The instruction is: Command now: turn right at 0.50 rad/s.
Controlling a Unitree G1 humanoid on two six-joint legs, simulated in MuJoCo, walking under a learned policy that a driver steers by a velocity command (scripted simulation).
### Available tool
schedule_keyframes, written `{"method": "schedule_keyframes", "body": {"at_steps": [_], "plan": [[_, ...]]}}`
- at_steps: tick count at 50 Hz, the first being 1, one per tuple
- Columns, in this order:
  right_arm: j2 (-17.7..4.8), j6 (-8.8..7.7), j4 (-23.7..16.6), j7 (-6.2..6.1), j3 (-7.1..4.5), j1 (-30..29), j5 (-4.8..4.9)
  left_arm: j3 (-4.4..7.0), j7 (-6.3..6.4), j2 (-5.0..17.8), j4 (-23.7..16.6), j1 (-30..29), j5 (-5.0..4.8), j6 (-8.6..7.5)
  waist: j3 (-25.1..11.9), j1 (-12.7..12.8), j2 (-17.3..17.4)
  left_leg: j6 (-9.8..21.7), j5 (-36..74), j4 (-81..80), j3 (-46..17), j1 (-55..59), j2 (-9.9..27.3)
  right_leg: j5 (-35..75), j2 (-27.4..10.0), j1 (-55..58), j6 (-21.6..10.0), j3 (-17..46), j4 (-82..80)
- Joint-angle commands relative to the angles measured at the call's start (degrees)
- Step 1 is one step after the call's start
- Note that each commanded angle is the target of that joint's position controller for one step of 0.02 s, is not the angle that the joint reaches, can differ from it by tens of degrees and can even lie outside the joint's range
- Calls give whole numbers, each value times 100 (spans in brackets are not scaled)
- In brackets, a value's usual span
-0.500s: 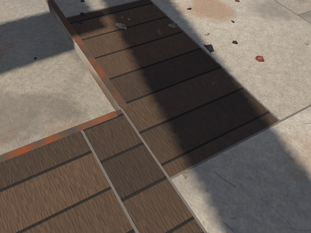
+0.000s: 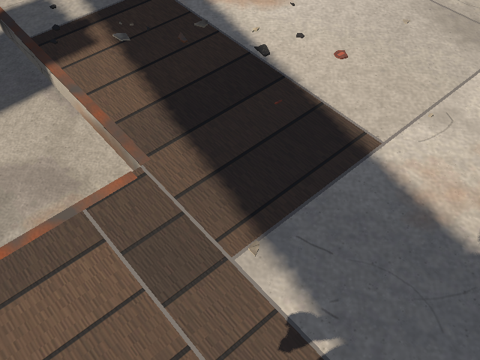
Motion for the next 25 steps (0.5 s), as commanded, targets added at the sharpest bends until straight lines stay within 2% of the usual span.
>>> {"method": "schedule_keyframes", "body": {"at_steps": [1,3,4,5,6,7,8,9,10,11,12,13,14,16,20,25], "plan": [[-779,-73,-428,-9,-176,-427,-57,24,-141,266,-413,72,-64,-6,-386,54,954,836,1480,-1034,-810,195,1306,63,-236,221,57,-218,-535],[-933,-54,-327,49,-231,-182,-10,25,-171,328,-564,-52,-84,-6,-578,-92,1084,800,1836,-777,-714,458,1437,169,-180,497,36,-365,-1192],[-1001,-38,-293,78,-259,-118,25,26,-167,339,-599,-17,-79,-16,-663,-92,1078,752,1902,-602,-671,525,1494,323,-139,661,-1,-454,-1553],[-1034,-18,-282,102,-274,-144,77,23,-148,315,-586,113,-47,-41,-715,13,981,613,1754,-315,-514,412,1467,753,-61,994,-59,-568,-2135],[-985,-6,-259,135,-274,-45,86,41,-101,358,-520,318,8,-78,-830,96,730,341,676,39,-299,13,1388,1113,78,1558,-155,-560,-2746],[-759,17,-262,175,-231,133,22,132,-43,681,-437,605,87,-127,-707,190,-247,-3,-895,1033,101,-865,1008,613,-394,2095,-340,509,-3610],[-241,63,-787,195,-51,-299,1,346,-28,1564,-569,969,81,-159,-534,341,-1787,-367,-2639,2607,271,-2650,-16,-1037,-2122,2328,-1091,3457,-4401],[-665,92,-918,152,-137,-845,-96,366,-30,1509,-484,1182,128,-165,-181,660,-1076,-288,-2244,3061,-871,-2864,-59,-1431,-2290,1693,-1619,3904,-4708],[-772,71,-907,188,-192,-888,5,258,-1,1159,-437,987,116,-153,179,428,-832,-234,-1584,3128,-1021,-2957,97,-1987,-2057,1500,-1580,3466,-4782],[-827,-6,-793,235,-217,-703,68,177,36,900,-460,711,35,-156,385,214,-774,-230,-972,2941,-999,-2851,173,-1695,-1723,1373,-1362,2990,-4876],[-809,-77,-654,265,-232,-537,11,147,77,811,-515,503,18,-197,291,113,-793,-261,-597,2800,-975,-2668,193,-1054,-1400,1506,-1204,2614,-4869],[-763,-115,-497,297,-223,-372,-81,112,97,694,-510,518,20,-265,146,102,-713,-292,-297,2860,-923,-2505,166,-348,-1195,1630,-1181,2315,-4791],[-699,-132,-443,328,-218,-328,-105,97,77,653,-463,642,9,-338,-35,99,-531,-302,-107,2878,-931,-2441,134,108,-1126,1794,-1185,2182,-4722],[-575,-142,-440,360,-198,-417,-74,127,37,703,-350,918,-19,-465,-141,134,-338,-344,122,2687,-930,-2562,103,515,-1089,2048,-1240,2105,-4667],[-506,-169,-566,349,-180,-917,-43,164,44,740,-195,1375,-8,-552,-7,366,-515,-514,363,2005,-943,-2846,80,634,-1118,2199,-1371,2242,-4678],[-427,-269,-787,371,-126,-1528,12,212,80,845,-85,1684,32,-612,85,581,-528,-558,401,1066,-962,-2504,-49,1105,-1102,2036,-1408,2380,-4340]]}}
